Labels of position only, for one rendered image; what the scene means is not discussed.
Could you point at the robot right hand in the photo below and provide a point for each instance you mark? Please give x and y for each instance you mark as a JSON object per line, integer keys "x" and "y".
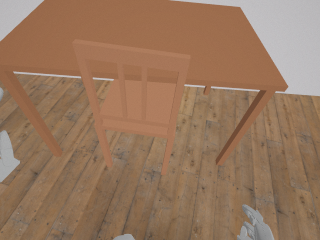
{"x": 260, "y": 231}

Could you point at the table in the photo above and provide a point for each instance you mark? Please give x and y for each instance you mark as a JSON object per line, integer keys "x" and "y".
{"x": 224, "y": 50}

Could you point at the robot left hand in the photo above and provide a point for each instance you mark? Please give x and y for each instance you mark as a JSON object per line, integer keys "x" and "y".
{"x": 7, "y": 162}

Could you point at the chair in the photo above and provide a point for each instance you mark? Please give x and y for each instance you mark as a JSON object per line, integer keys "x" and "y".
{"x": 136, "y": 107}

